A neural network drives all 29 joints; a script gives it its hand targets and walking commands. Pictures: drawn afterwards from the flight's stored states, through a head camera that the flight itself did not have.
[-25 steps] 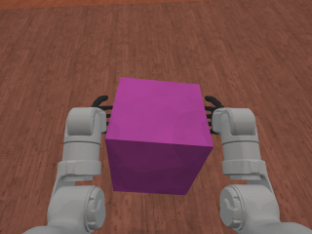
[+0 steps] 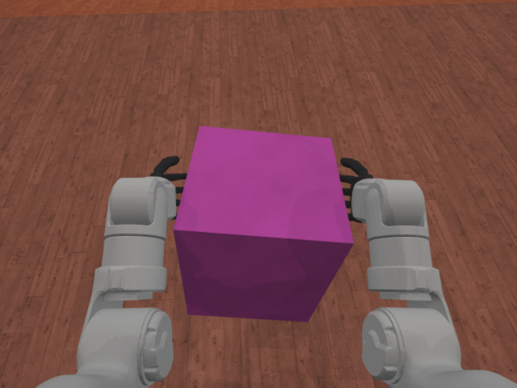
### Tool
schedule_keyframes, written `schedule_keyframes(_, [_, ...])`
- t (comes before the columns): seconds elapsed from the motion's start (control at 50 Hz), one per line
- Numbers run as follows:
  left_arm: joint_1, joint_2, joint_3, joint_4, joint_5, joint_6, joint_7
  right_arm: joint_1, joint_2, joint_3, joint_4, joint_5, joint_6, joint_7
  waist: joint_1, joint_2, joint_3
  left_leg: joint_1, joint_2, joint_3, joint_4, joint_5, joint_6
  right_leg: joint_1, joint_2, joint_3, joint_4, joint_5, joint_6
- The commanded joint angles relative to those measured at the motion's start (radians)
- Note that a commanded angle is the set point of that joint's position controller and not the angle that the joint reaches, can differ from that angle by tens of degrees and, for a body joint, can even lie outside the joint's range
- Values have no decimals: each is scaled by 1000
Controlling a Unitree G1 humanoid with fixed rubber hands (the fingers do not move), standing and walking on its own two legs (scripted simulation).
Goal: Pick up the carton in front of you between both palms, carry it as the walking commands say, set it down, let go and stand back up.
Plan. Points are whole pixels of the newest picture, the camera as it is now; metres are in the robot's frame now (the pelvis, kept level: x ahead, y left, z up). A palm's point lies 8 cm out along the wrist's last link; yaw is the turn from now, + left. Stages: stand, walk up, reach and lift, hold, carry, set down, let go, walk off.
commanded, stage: carry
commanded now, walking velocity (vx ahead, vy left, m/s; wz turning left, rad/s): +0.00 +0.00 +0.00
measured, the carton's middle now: (256, 229) +0.35 +0.01 +0.06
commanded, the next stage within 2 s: none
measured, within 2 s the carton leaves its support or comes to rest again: neither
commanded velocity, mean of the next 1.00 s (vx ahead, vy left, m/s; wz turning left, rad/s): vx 0.00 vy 0.00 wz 0.00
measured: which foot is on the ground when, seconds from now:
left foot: down 0.00-1.00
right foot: down 0.00-1.00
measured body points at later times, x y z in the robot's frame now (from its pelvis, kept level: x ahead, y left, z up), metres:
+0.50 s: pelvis +0.00 +0.00 +0.00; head -0.01 -0.01 +0.45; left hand +0.37 +0.15 +0.13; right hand +0.36 -0.15 +0.12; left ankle +0.03 +0.09 -0.72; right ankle -0.06 -0.09 -0.74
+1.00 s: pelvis -0.01 -0.01 +0.00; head -0.03 -0.02 +0.45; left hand +0.35 +0.15 +0.13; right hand +0.35 -0.16 +0.12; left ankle +0.03 +0.09 -0.72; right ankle -0.06 -0.09 -0.74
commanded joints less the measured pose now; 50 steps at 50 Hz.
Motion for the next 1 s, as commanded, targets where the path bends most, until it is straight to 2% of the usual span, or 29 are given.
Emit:
schedule_keyframes(0.0, [-797, -1129, -514, -134, -450, -22, -257, -659, 1084, 498, 0, 371, -15, 219, 5, 7, -387, 237, 142, -139, -58, 345, 62, 23, -123, 56, -23, 337, -3])
schedule_keyframes(0.06, [-703, -1150, -490, -47, -434, -25, -268, -679, 1078, 518, -31, 372, -23, 221, 12, 11, -349, 203, 158, -160, -74, 372, 53, 16, -111, 32, -39, 313, -5])
schedule_keyframes(0.1, [-730, -1145, -474, -93, -421, -36, -269, -741, 1098, 560, -76, 398, -26, 224, 7, -5, -382, 239, 151, -148, -71, 376, 60, 10, -115, 41, -16, 308, -16])
schedule_keyframes(0.12, [-781, -1160, -481, -125, -450, -34, -271, -765, 1102, 540, -109, 419, -33, 217, 4, -19, -409, 253, 155, -159, -76, 335, 61, 20, -132, 47, -5, 268, -17])
schedule_keyframes(0.14, [-795, -1170, -510, -114, -454, -32, -270, -723, 1065, 515, -73, 383, -30, 213, 8, 37, -376, 246, 148, -148, -81, 278, 53, -6, -117, 54, -39, 216, -19])
schedule_keyframes(0.16, [-755, -1169, -505, -99, -467, -33, -272, -720, 1081, 515, -75, 405, -27, 212, -5, 4, -368, 233, 159, -175, -103, 193, 59, -26, -116, 57, -52, 142, -17])
schedule_keyframes(0.22, [-779, -1122, -517, -184, -448, -38, -265, -774, 1103, 540, -92, 418, -24, 211, 2, -37, -390, 229, 130, -130, -58, 296, 50, 49, -131, 77, -75, 352, -15])
schedule_keyframes(0.26, [-762, -1137, -521, -143, -454, -28, -264, -724, 1085, 542, -83, 399, -21, 213, 8, 12, -391, 245, 121, -120, -51, 334, 55, 53, -143, 70, -60, 390, -13])
schedule_keyframes(0.3, [-814, -1126, -524, -179, -464, -26, -256, -665, 1102, 535, -35, 401, -19, 216, 4, -40, -387, 237, 129, -134, -29, 467, 65, 61, -129, 49, -22, 514, -4])
schedule_keyframes(0.32, [-770, -1133, -522, -148, -458, -24, -257, -702, 1093, 532, -55, 395, -25, 209, 0, -4, -428, 269, 131, -123, -13, 450, 65, 36, -130, 50, -19, 514, -15])
schedule_keyframes(0.36, [-707, -1110, -479, -102, -423, -20, -256, -656, 1080, 520, -10, 384, -14, 211, 1, -41, -382, 215, 135, -127, -48, 378, 49, 36, -116, 45, -16, 402, -16])
schedule_keyframes(0.38, [-678, -1111, -483, -91, -411, -20, -264, -706, 1082, 529, -52, 401, -15, 214, -3, 10, -378, 240, 139, -148, -66, 362, 49, 39, -134, 48, -38, 353, -10])
schedule_keyframes(0.44, [-758, -1115, -483, -152, -427, -32, -270, -748, 1125, 539, -48, 422, -18, 217, -6, 0, -414, 248, 139, -139, -22, 455, 48, 66, -124, 48, -12, 475, -17])
schedule_keyframes(0.48, [-748, -1142, -513, -119, -436, -29, -271, -709, 1097, 506, -40, 386, -23, 218, -8, 31, -378, 252, 149, -144, -57, 394, 65, -11, -122, 43, -17, 320, -11])
schedule_keyframes(0.5, [-775, -1136, -506, -135, -438, -24, -267, -718, 1127, 541, -46, 402, -25, 221, -1, -7, -380, 239, 154, -166, -52, 439, 68, 17, -100, 37, -24, 359, -9])
schedule_keyframes(0.52, [-772, -1152, -512, -157, -454, -35, -272, -764, 1106, 538, -104, 420, -29, 220, -5, -12, -411, 240, 152, -163, -65, 352, 58, 32, -103, 29, -23, 246, -8])
schedule_keyframes(0.54, [-805, -1130, -523, -169, -441, -33, -266, -770, 1118, 552, -83, 416, -22, 220, -1, 27, -373, 258, 145, -157, -55, 344, 62, -2, -119, 65, -44, 308, -15])
schedule_keyframes(0.56, [-797, -1126, -513, -162, -472, -28, -262, -747, 1096, 534, -86, 419, -22, 215, -1, 22, -420, 274, 149, -147, -37, 411, 74, 36, -114, 54, -18, 364, -18])
schedule_keyframes(0.58, [-732, -1138, -502, -128, -447, -24, -259, -720, 1109, 543, -95, 412, -20, 211, 0, 3, -444, 271, 151, -134, -35, 337, 60, 43, -128, 50, -18, 323, -15])
schedule_keyframes(0.62, [-788, -1115, -506, -174, -447, -23, -264, -673, 1102, 533, -31, 389, -10, 211, 14, -8, -378, 224, 158, -168, -37, 535, 43, 47, -117, 39, -9, 472, 1])
schedule_keyframes(0.7, [-713, -1145, -501, -69, -455, -26, -274, -718, 1065, 521, -63, 391, -20, 217, -1, -2, -383, 207, 125, -132, -35, 358, 51, 77, -134, 67, -26, 494, -15])
schedule_keyframes(0.74, [-771, -1135, -483, -128, -456, -37, -274, -694, 1123, 541, -43, 415, -27, 220, 9, -93, -387, 221, 127, -116, -19, 409, 47, 74, -143, 52, -10, 570, -2])
schedule_keyframes(0.78, [-804, -1145, -499, -153, -462, -34, -266, -716, 1126, 535, -43, 416, -27, 218, 4, 6, -405, 237, 119, -128, -28, 377, 49, 72, -136, 51, -15, 487, -13])
schedule_keyframes(0.82, [-812, -1153, -502, -152, -466, -31, -263, -754, 1109, 546, -84, 433, -28, 210, -1, -12, -409, 222, 118, -126, -9, 315, 54, 64, -134, 59, -37, 447, -21])
schedule_keyframes(0.84, [-758, -1129, -497, -129, -451, -25, -264, -732, 1102, 536, -76, 426, -24, 211, -7, -68, -339, 159, 111, -130, -49, 278, 48, 49, -133, 60, -39, 437, -15])
schedule_keyframes(0.88, [-728, -1110, -481, -140, -427, -28, -266, -676, 1132, 538, -12, 421, -18, 226, 0, -18, -372, 186, 115, -130, -54, 260, 43, 59, -136, 71, -61, 381, -21])
schedule_keyframes(0.9, [-765, -1129, -488, -94, -424, -20, -265, -726, 1088, 533, -30, 391, -22, 226, 12, 14, -342, 184, 122, -119, -31, 329, 53, 56, -135, 55, -56, 460, -20])
schedule_keyframes(0.94, [-784, -1103, -494, -137, -444, -28, -271, -737, 1101, 530, -62, 403, -23, 224, -3, -47, -364, 160, 122, -136, -37, 291, 62, 85, -138, 69, -60, 484, -12])
schedule_keyframes(0.98, [-805, -1125, -499, -167, -449, -26, -262, -749, 1122, 544, -61, 431, -26, 226, -10, -27, -374, 191, 125, -125, -52, 214, 51, 68, -148, 80, -71, 402, -22])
